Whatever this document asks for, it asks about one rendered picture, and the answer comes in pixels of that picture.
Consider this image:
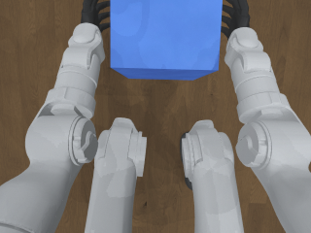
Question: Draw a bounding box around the left robot forearm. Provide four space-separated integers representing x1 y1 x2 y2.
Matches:
25 22 106 155

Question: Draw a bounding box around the robot right upper arm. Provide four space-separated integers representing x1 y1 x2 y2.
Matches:
235 119 311 233

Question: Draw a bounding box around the carton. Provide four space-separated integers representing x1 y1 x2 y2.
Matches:
110 0 223 81

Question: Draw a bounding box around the right robot forearm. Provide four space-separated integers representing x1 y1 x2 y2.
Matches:
225 27 311 137

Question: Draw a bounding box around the robot right shin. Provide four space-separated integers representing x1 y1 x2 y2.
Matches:
188 119 235 182

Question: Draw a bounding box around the right robot hand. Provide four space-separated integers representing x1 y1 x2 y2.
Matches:
221 0 251 39

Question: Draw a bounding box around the robot shin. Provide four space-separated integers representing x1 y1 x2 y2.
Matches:
94 117 139 167
188 119 235 182

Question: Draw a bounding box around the robot left shin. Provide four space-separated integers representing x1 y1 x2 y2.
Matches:
94 117 139 167

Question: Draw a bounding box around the left robot hand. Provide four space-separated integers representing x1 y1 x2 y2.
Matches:
81 0 111 33

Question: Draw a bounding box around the robot left upper arm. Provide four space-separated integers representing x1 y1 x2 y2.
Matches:
0 116 98 233

